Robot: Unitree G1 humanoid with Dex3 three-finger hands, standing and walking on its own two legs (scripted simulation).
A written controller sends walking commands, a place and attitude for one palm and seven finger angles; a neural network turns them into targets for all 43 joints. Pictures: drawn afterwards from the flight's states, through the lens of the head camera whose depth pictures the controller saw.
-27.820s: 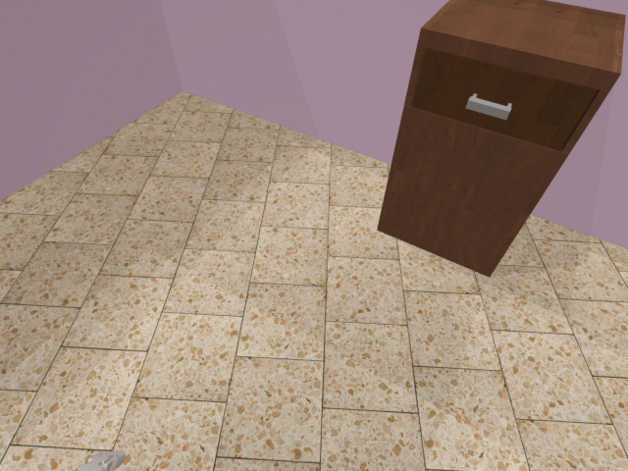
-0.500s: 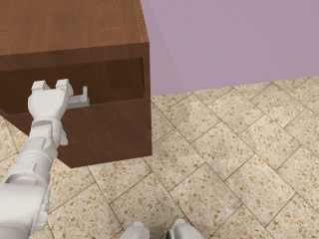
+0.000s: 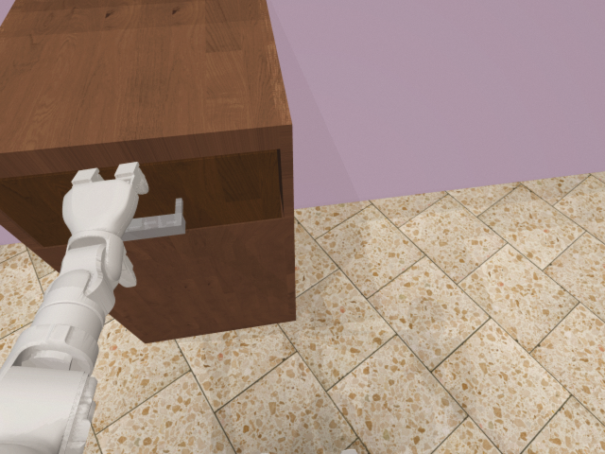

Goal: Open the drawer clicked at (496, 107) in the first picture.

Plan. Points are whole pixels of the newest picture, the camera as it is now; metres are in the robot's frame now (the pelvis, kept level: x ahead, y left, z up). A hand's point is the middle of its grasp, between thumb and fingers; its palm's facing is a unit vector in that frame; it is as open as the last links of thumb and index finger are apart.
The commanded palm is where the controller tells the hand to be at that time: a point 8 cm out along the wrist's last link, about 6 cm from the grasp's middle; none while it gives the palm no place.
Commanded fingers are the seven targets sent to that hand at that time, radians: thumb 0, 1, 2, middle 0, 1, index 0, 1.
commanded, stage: lift the fingers back up to retry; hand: left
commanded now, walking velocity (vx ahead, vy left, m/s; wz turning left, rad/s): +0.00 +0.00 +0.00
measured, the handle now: (149, 217) +0.48 +0.26 -0.04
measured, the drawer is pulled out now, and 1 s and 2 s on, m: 0.00 0.00 0.00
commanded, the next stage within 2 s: re-aim the fingers above the handle in 0.26 s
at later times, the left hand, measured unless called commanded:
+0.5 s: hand (114, 225) +0.42 +0.28 +0.02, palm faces -0.01 -0.02 -1.00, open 13.8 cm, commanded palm +0.40 +0.27 +0.08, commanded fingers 0.00 -0.50 0.30 -0.30 -1.20 -0.30 -1.20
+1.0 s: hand (114, 226) +0.42 +0.27 +0.03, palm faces -0.01 -0.02 -1.00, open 13.8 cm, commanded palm +0.39 +0.27 +0.09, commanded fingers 0.00 -0.50 0.30 -0.30 -1.20 -0.30 -1.20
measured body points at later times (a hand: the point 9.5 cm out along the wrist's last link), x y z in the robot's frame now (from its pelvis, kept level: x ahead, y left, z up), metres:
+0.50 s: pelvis +0.00 +0.00 +0.00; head +0.08 +0.01 +0.45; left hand +0.42 +0.28 +0.08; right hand +0.09 -0.26 -0.12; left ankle -0.03 +0.07 -0.70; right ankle +0.00 -0.09 -0.70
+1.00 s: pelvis +0.00 +0.00 +0.01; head +0.07 +0.00 +0.45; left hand +0.41 +0.27 +0.08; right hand +0.07 -0.27 -0.12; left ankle -0.03 +0.07 -0.70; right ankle +0.00 -0.09 -0.70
